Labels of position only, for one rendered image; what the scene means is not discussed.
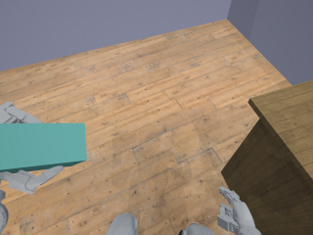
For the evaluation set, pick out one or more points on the robot right hand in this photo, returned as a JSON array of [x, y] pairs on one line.
[[233, 219]]

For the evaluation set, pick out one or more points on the robot right thigh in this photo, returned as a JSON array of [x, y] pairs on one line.
[[196, 229]]

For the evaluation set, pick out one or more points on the robot left hand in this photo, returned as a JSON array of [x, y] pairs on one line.
[[24, 181]]

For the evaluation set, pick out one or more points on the table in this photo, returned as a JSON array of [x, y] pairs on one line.
[[272, 170]]

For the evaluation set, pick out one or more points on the robot left thigh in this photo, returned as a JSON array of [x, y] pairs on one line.
[[124, 224]]

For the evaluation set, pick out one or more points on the sponge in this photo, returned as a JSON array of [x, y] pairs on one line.
[[39, 146]]

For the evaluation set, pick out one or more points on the robot thigh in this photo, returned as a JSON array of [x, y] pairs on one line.
[[124, 224], [196, 229]]

